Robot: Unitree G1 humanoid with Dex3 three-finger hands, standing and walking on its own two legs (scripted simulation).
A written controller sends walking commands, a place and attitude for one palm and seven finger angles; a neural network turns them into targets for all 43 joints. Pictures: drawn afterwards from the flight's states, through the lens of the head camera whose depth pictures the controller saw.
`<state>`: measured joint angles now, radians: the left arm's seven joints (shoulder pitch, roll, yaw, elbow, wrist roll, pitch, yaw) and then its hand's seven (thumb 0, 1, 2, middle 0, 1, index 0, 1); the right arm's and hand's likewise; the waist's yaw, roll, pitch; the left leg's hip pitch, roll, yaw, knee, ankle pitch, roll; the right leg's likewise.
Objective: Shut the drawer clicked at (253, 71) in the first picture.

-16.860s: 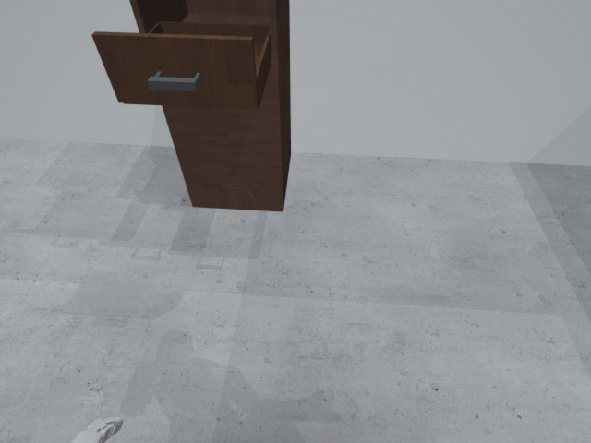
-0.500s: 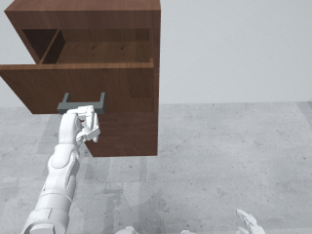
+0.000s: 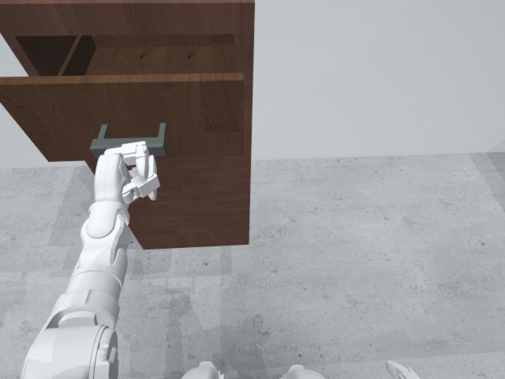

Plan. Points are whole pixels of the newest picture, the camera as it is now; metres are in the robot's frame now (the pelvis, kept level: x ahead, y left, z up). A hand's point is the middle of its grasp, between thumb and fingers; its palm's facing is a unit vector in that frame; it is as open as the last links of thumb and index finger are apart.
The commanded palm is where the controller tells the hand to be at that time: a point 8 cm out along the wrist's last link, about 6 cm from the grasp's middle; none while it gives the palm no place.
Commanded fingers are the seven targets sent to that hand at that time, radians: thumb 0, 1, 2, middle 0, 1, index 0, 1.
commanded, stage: push the drawer shut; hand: left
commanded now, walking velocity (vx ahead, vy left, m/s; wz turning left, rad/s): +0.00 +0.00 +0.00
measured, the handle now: (132, 138) +0.49 +0.21 +0.08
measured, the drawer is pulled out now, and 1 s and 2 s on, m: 0.13 0.01 0.00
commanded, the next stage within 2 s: pull the fist back off the drawer in 1.28 s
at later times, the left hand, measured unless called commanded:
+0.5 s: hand (160, 144) +0.49 +0.16 +0.07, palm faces +0.08 -1.00 -0.02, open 3.3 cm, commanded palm +0.48 +0.21 +0.08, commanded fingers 0.00 0.90 0.90 -1.40 -1.60 -1.40 -1.60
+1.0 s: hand (163, 121) +0.55 +0.16 +0.07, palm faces +0.08 -1.00 -0.02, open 3.4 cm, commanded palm +0.54 +0.21 +0.08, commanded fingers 0.00 0.90 0.90 -1.40 -1.60 -1.40 -1.60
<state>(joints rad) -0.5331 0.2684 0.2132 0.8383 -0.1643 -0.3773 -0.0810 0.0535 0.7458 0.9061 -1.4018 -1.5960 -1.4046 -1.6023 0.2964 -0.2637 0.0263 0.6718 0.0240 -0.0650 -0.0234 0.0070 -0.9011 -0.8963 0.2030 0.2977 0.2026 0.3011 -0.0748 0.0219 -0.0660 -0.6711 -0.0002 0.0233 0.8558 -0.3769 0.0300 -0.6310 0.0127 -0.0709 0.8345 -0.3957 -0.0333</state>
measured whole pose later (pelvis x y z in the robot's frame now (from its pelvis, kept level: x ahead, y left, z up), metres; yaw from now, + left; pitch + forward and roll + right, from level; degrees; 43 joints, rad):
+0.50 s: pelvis +0.00 +0.00 -0.01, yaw -1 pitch +16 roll -2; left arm -0.82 0.39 0.34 1.14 -0.10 -0.42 -0.09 0.06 0.78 0.91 -1.40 -1.60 -1.40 -1.60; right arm 0.38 -0.28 0.03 0.68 0.00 -0.01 0.00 0.00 -0.90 -0.90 0.20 0.30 0.20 0.30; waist -0.15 0.02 -0.09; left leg -0.80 0.02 0.02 0.92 -0.40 0.03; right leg -0.76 0.03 -0.07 0.88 -0.41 -0.04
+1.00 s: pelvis +0.01 +0.01 -0.02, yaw -2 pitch +21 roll -3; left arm -1.00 0.49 0.39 1.27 -0.03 -0.39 -0.07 0.08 0.78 0.91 -1.40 -1.60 -1.40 -1.60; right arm 0.41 -0.28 0.04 0.66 -0.03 0.03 0.02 0.00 -0.90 -0.90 0.20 0.30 0.20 0.30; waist -0.21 0.03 -0.10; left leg -0.90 0.03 0.02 0.96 -0.42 0.04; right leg -0.84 0.04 -0.08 0.90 -0.41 -0.03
